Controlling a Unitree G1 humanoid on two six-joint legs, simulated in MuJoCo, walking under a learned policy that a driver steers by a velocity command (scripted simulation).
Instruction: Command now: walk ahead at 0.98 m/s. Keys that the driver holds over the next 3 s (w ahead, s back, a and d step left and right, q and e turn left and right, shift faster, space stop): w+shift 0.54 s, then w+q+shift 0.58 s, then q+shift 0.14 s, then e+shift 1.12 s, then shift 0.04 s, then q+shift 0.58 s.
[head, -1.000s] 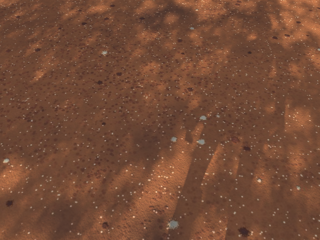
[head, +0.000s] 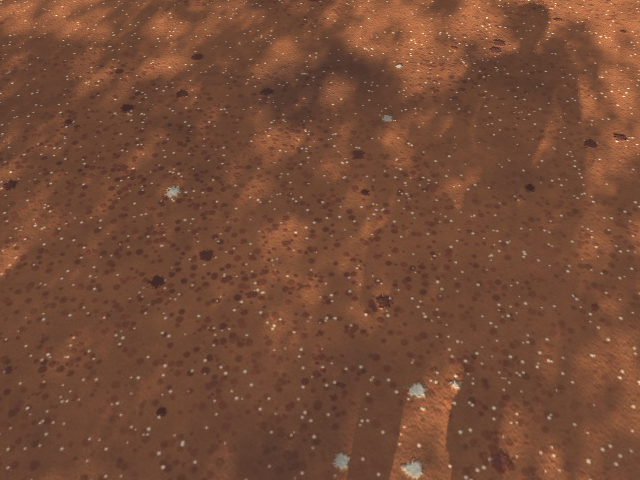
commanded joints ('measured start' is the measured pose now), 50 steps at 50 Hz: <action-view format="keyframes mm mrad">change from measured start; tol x32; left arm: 1 -84 89 8 -135 17 -14 -13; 14 -522 66 -31 -275 18 6 -54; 20 117 326 79 -92 73 13 18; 50 -200 101 -10 -228 79 7 -1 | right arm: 1 173 -54 -29 43 -4 -27 2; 20 410 2 13 109 28 -44 -13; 36 -213 -23 48 -99 23 -19 61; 42 395 -190 -32 84 12 -10 27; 50 191 -138 -48 57 36 -16 -15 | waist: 1 -25 -41 -7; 13 -57 24 117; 21 137 -171 -486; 32 -35 -13 121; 42 -305 -124 -238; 44 -93 329 -372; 50 38 -86 11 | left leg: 1 327 342 -608 -477 -279 139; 12 272 191 -143 -701 521 16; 17 634 273 -114 -252 1274 -22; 19 390 235 -97 307 976 -15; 20 -67 63 -109 769 22 -50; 21 -222 7 -241 898 -193 -28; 35 -100 142 -32 38 475 -15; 41 286 -57 43 -40 205 70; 44 991 359 -856 -202 88 403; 50 220 157 -580 -468 84 212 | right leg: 1 -497 -118 63 117 42 -15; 12 -360 -130 -165 -683 569 17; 18 53 24 -165 -802 203 -59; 21 679 -442 785 -977 -255 -251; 26 42 -261 264 -1138 -16 -115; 35 -20 -185 -198 -1344 619 25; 41 288 -255 -264 -608 1459 98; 42 145 -241 -257 -281 1285 85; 44 -632 38 -54 445 -213 156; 50 -486 -173 19 -60 -84 152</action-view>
